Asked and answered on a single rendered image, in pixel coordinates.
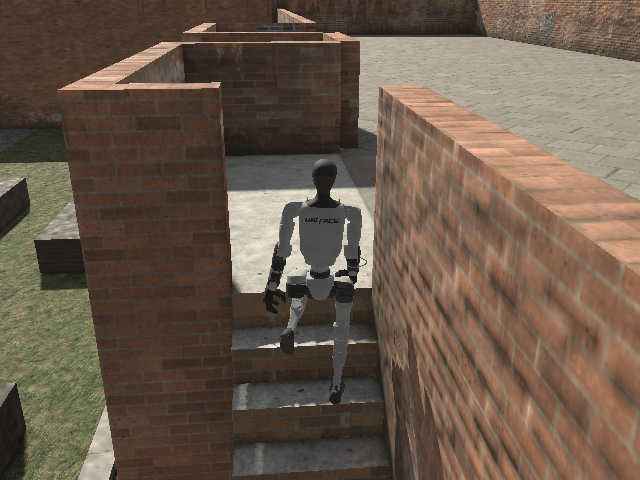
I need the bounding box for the robot right upper arm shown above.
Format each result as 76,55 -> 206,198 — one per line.
344,203 -> 362,259

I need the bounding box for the left robot hand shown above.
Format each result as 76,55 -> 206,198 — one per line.
263,287 -> 286,314

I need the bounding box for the right robot forearm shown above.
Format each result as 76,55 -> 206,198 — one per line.
346,245 -> 361,276

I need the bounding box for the humanoid robot torso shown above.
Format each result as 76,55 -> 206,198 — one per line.
299,197 -> 346,300

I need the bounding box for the left robot forearm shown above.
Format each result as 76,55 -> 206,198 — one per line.
266,242 -> 286,291

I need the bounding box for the right robot hand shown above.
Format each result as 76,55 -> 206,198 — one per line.
335,269 -> 357,284

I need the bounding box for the left robot thigh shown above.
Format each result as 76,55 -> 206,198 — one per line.
286,268 -> 309,298

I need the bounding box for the robot left upper arm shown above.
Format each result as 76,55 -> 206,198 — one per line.
276,201 -> 302,258

